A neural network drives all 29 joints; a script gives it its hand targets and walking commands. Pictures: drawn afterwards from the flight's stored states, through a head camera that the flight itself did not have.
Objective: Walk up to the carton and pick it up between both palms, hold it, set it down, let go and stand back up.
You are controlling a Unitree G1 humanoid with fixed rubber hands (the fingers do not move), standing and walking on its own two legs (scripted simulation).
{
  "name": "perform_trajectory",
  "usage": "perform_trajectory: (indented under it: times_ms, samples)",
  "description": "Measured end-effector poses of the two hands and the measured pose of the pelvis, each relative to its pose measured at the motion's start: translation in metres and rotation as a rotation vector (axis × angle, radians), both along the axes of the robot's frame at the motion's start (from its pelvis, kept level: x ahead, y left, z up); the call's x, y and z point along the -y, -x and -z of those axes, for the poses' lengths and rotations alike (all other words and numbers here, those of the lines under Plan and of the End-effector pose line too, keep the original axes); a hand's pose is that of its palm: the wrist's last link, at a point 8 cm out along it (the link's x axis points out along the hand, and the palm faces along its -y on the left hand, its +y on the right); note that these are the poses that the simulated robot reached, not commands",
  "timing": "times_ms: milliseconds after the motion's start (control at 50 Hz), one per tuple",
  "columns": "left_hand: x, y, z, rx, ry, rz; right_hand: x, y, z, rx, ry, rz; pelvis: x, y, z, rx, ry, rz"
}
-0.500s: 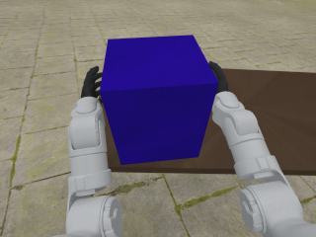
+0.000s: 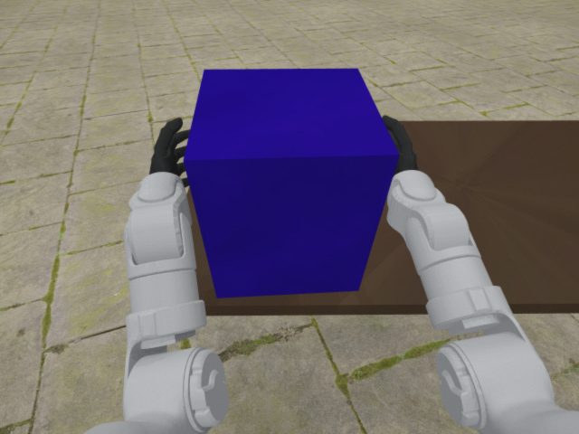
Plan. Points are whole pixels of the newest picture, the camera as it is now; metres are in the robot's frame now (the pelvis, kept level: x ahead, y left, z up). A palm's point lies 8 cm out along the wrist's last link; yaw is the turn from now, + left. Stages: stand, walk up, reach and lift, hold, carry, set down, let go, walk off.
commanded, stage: hold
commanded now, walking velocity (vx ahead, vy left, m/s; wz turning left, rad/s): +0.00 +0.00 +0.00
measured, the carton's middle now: (285, 186) +0.39 +0.01 +0.18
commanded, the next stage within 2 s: none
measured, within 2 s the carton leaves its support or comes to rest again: neither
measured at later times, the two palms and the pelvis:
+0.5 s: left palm (174, 165) +0.36 +0.15 +0.23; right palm (407, 172) +0.37 -0.15 +0.21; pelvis +0.01 +0.01 +0.00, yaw +0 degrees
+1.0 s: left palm (174, 174) +0.36 +0.16 +0.22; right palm (405, 174) +0.36 -0.14 +0.21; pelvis +0.01 +0.00 +0.00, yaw +1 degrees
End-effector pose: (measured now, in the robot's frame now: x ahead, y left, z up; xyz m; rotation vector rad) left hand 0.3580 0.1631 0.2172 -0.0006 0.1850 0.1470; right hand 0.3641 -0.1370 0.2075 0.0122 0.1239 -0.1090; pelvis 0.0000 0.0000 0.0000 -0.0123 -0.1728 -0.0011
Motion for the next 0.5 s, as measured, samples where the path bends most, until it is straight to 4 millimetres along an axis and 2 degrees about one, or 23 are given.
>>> perform_trajectory:
  times_ms: [200, 420, 500]
  samples:
    - [-0.003, -0.001, 0.011, 0.013, 0.028, 0.002, -0.003, -0.002, -0.009, 0.013, 0.024, 0.001, 0.007, -0.002, 0.000, -0.017, 0.005, -0.018]
    - [0.010, -0.005, -0.013, 0.034, -0.057, 0.017, 0.010, -0.001, -0.004, 0.035, -0.043, 0.014, -0.004, -0.010, 0.000, 0.001, 0.006, -0.009]
    - [0.011, -0.006, -0.016, 0.025, -0.054, 0.015, 0.010, -0.002, -0.001, 0.026, -0.045, 0.014, -0.007, -0.010, 0.000, 0.011, 0.003, 0.003]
